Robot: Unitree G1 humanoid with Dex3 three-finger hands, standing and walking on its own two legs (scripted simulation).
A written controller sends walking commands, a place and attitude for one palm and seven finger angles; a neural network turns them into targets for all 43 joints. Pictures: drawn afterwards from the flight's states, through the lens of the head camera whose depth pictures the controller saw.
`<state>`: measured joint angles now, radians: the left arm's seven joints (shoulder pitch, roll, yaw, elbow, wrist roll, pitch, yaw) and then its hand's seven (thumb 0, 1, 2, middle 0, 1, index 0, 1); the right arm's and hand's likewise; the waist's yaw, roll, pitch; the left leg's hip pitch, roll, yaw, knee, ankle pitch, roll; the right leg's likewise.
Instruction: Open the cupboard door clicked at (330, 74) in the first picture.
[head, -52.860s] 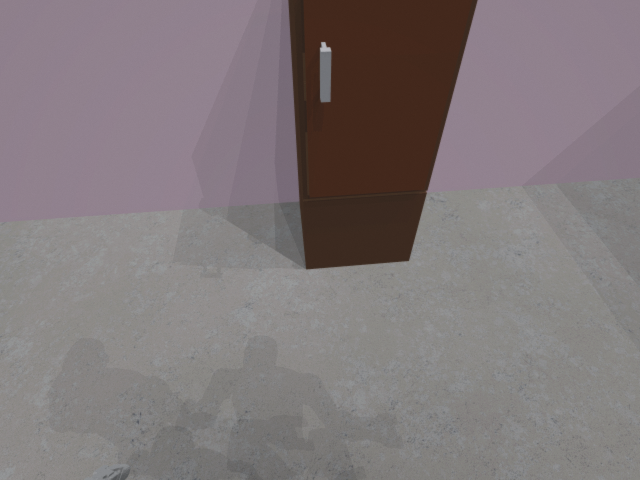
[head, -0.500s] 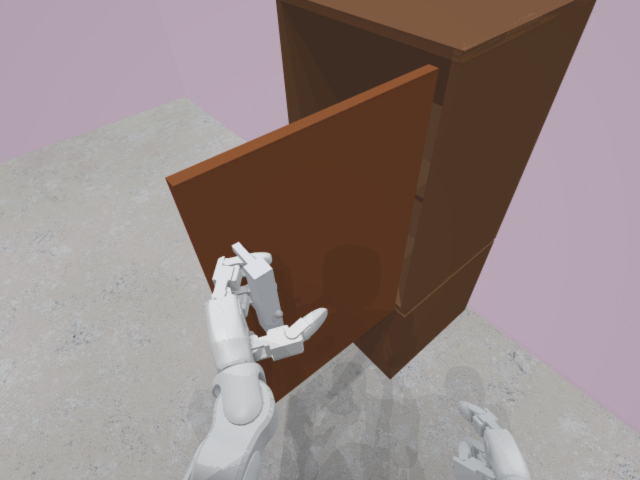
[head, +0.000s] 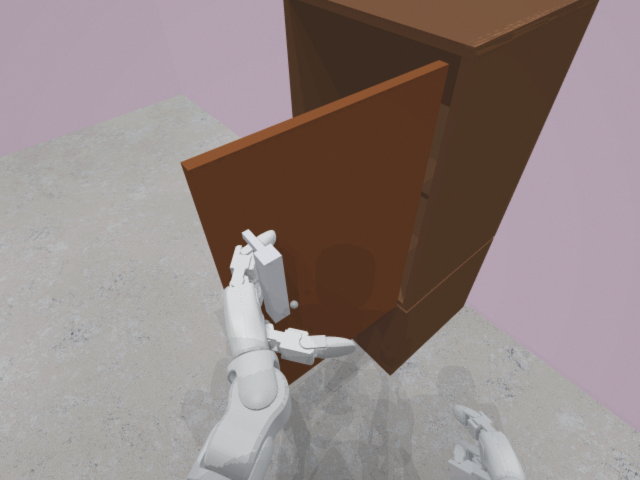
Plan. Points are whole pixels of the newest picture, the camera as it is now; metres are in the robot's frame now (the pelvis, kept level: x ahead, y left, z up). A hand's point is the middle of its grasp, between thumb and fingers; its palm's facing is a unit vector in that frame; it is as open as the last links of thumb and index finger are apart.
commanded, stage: slide the hand sideways off the handle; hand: left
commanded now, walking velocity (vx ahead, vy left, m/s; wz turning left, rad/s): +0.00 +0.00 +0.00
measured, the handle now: (264, 275) +0.35 +0.10 +0.09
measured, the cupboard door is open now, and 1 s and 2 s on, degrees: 87 90 90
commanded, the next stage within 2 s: draw the hand back to the body in 1.20 s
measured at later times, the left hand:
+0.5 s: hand (290, 335) +0.26 +0.06 +0.09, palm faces -0.10 -0.99 +0.02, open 16.1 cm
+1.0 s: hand (246, 368) +0.22 +0.10 +0.08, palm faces -0.05 -1.00 -0.02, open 16.0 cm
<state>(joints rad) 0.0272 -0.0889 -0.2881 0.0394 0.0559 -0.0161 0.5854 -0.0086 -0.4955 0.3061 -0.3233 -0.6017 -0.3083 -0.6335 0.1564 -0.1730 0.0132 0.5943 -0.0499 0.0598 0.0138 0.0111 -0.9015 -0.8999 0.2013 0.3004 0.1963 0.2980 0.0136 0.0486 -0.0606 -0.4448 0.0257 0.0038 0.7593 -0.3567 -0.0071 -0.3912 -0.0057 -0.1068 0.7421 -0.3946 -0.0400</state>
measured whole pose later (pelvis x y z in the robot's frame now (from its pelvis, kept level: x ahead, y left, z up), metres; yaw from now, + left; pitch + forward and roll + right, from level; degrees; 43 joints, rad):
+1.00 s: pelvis +0.02 -0.01 -0.01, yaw -1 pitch +6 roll +0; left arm 0.51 0.14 -0.10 -0.31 -0.14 -0.21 -0.06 -0.01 -0.50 0.30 -0.21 -0.33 -0.21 -0.33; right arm 0.25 -0.22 0.03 0.46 0.01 -0.07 -0.03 0.01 -0.90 -0.90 0.20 0.30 0.20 0.30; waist 0.01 0.04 -0.07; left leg -0.51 0.03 0.01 0.82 -0.41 -0.02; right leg -0.46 0.00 -0.09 0.81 -0.46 -0.04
